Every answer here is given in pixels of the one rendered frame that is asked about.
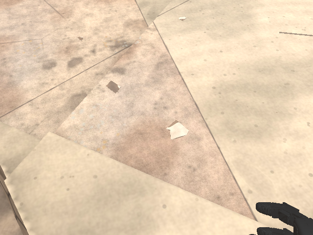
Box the right robot hand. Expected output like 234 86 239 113
249 202 313 235

